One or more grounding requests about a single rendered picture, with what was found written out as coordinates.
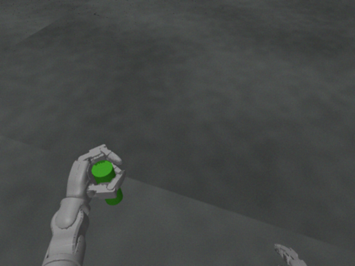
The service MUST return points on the right robot hand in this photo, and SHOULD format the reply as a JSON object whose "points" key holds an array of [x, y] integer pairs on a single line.
{"points": [[289, 256]]}

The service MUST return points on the left robot arm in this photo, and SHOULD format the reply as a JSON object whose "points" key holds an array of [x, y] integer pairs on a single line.
{"points": [[69, 226]]}

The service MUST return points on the left robot hand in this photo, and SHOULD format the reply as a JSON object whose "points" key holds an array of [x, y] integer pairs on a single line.
{"points": [[81, 182]]}

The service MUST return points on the can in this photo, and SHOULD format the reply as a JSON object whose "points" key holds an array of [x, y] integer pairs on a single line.
{"points": [[103, 171]]}

